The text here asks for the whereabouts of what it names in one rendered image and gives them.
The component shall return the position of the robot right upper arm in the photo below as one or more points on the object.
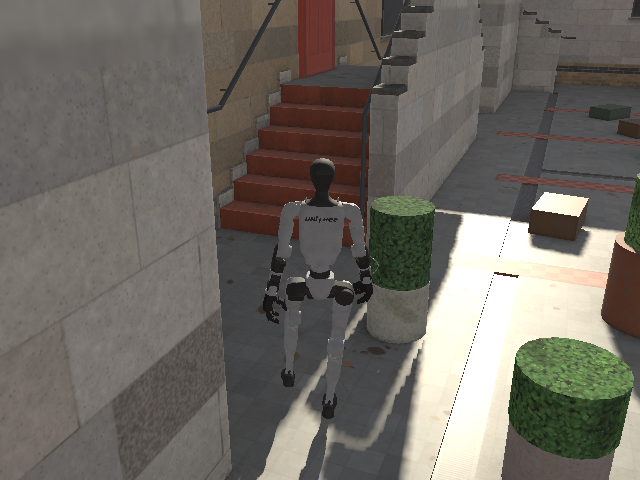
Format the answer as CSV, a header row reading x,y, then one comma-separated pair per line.
x,y
353,213

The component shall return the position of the robot left foot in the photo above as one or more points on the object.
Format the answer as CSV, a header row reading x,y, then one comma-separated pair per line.
x,y
288,379

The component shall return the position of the left robot hand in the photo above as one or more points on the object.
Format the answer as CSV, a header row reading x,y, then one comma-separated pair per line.
x,y
268,308

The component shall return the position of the robot left upper arm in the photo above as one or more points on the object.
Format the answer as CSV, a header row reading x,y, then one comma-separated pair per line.
x,y
289,211

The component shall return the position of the right robot hand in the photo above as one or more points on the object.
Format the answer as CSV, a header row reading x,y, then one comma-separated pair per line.
x,y
367,288

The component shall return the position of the robot right forearm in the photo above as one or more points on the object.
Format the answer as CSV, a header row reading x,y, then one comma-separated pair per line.
x,y
364,267

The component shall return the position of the robot left forearm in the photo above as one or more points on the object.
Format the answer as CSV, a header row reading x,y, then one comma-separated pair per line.
x,y
275,275

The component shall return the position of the robot head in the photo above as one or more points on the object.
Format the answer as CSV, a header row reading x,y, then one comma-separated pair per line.
x,y
322,172

